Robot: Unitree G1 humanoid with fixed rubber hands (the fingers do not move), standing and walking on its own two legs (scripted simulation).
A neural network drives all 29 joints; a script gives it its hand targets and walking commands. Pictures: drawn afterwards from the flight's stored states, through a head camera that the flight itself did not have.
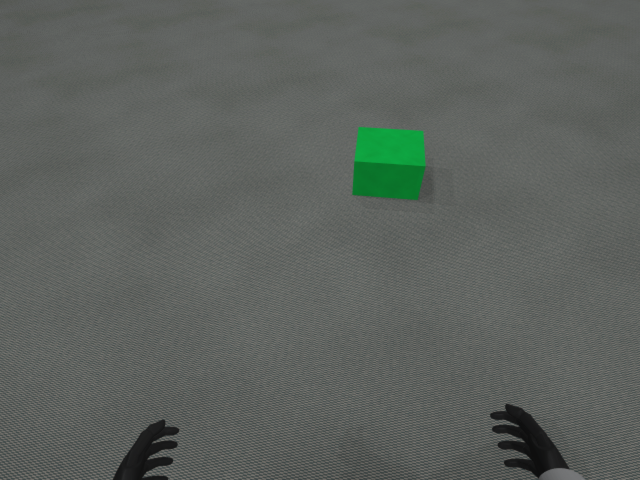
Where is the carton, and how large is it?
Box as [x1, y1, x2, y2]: [352, 127, 425, 199]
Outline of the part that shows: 359,127 354,160 352,194 417,199 425,166 422,131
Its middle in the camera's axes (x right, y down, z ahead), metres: +0.31 -0.38 +1.79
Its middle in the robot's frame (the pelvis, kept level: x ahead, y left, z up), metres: +1.49 -0.31 -0.65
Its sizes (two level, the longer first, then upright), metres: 0.299 0.261 0.193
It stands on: the floor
